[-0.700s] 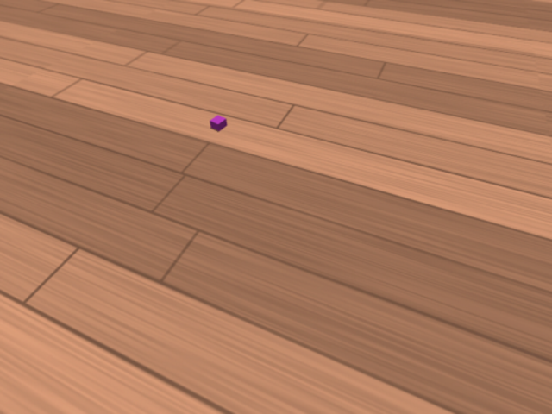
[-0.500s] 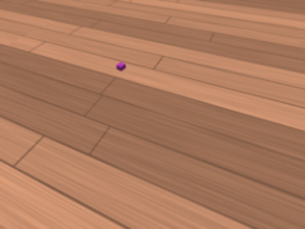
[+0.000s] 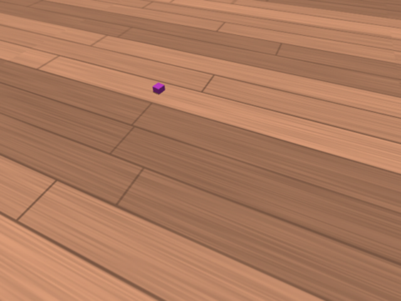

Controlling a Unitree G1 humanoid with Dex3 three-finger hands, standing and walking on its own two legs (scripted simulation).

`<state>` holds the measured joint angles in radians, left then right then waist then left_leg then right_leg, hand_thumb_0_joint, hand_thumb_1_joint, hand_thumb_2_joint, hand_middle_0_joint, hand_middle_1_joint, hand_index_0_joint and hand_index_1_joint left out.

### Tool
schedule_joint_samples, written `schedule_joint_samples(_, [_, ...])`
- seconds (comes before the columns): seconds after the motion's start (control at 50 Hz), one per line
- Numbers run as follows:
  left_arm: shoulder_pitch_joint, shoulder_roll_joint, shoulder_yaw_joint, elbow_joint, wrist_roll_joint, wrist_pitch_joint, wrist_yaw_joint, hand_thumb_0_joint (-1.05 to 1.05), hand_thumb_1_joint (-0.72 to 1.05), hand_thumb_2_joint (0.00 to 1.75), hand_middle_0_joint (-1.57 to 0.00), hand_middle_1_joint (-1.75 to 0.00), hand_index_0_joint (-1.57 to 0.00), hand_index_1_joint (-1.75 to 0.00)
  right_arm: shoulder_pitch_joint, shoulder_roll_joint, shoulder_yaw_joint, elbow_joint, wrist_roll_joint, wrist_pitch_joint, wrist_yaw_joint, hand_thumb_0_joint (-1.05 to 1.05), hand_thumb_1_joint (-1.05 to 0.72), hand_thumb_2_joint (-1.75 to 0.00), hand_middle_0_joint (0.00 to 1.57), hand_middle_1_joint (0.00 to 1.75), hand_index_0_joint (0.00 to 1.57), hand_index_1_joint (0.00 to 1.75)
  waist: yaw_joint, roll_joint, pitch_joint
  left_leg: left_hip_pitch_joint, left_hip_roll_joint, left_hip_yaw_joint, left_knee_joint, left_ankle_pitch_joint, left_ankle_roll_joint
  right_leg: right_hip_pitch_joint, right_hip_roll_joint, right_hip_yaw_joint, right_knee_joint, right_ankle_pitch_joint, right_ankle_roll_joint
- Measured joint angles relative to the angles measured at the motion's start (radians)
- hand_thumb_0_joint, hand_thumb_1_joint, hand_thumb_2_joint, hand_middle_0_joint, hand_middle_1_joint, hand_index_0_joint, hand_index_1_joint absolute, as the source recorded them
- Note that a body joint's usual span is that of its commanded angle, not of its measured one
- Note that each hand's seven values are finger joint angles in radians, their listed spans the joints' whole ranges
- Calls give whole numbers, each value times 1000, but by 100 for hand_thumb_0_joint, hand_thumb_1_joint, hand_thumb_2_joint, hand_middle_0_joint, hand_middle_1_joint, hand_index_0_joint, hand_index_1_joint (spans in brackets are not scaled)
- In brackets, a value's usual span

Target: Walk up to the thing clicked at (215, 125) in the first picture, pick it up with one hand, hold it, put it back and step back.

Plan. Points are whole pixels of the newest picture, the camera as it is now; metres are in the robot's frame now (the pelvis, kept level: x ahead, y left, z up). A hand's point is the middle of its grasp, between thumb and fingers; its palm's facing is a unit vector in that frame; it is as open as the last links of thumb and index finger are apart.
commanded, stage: stand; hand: left
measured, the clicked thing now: (158, 88) +1.82 +0.46 -0.76
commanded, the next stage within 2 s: walk up in 0.42 s
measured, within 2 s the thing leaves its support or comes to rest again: neither
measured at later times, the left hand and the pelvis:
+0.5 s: hand out of the picture +0.08 +0.26 -0.15, palm faces +0.07 -0.95 -0.31, open 7.3 cm; pelvis +0.01 +0.00 +0.00, yaw +5 degrees
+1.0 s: hand (60, 272) +0.20 +0.37 -0.16, palm faces +0.30 -0.92 -0.23, open 7.4 cm; pelvis +0.18 +0.07 -0.01, yaw +20 degrees
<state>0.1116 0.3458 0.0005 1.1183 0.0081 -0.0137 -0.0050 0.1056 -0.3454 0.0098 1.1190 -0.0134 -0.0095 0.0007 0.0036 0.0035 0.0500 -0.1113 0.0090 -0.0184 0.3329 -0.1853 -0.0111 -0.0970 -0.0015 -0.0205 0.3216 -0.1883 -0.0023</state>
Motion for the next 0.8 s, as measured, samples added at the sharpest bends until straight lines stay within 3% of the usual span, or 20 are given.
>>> schedule_joint_samples(0.42, [4,1,3,4,0,2,-1,0,90,90,-21,-30,-21,-30,5,-1,4,0,0,0,-1,0,-91,-90,20,30,20,30,3,1,0,10,2,0,-14,1,-3,6,1,0,-6,-3,-3])
schedule_joint_samples(0.46, [3,3,29,-24,15,3,-28,0,90,90,-21,-30,-21,-30,43,-7,-18,-31,3,-1,21,0,-91,-90,20,30,20,30,-7,8,-10,-37,-1,-34,64,-78,14,-9,0,-38,33,-84,-15])
schedule_joint_samples(0.5, [1,19,52,-79,26,-15,-51,0,90,90,-21,-30,-21,-30,88,-14,-31,-52,-4,7,41,0,-91,-90,20,30,20,30,-7,-5,-21,-137,4,-2,227,-143,16,-3,-17,-96,29,-95,-26])
schedule_joint_samples(0.56, [4,50,77,-150,29,-35,-66,0,90,90,-21,-30,-21,-30,112,-34,-52,-62,-13,15,71,0,-91,-90,20,30,20,30,33,-46,-13,-294,17,63,460,-169,8,17,-55,-138,6,-75,-40])
schedule_joint_samples(0.66, [35,116,101,-172,44,-21,-88,0,90,90,-21,-30,-21,-30,119,-96,-94,-115,-4,13,107,1,-91,-90,20,30,21,30,40,-76,-12,-379,85,95,423,-102,3,95,-97,-210,6,-115,-17])
schedule_joint_samples(0.7, [42,141,117,-159,51,-5,-98,0,90,90,-21,-30,-21,-30,133,-119,-108,-136,-12,1,111,1,-91,-90,20,30,21,30,39,-86,-29,-352,100,116,352,-63,7,110,-117,-229,75,-184,-7])
schedule_joint_samples(0.74, [53,157,130,-146,55,15,-101,0,90,90,-21,-30,-21,-30,158,-154,-123,-159,-17,-22,100,0,-91,-90,20,30,21,30,41,-88,-61,-290,89,133,302,-73,23,86,-147,-223,230,-295,-30])
schedule_joint_samples(0.76, [55,166,136,-139,58,25,-100,0,90,90,-21,-30,-21,-30,162,-165,-133,-170,-18,-36,86,0,-91,-90,20,30,21,30,31,-99,-69,-290,70,136,332,-48,30,41,-164,-184,371,-341,-49])
schedule_joint_samples(0.8, [35,179,136,-125,61,48,-97,1,90,90,-21,-30,-21,-30,168,-154,-134,-184,-4,-50,59,0,-91,-90,20,30,20,30,4,-132,-66,-298,33,133,414,-103,37,-85,-120,-46,667,-344,-55])
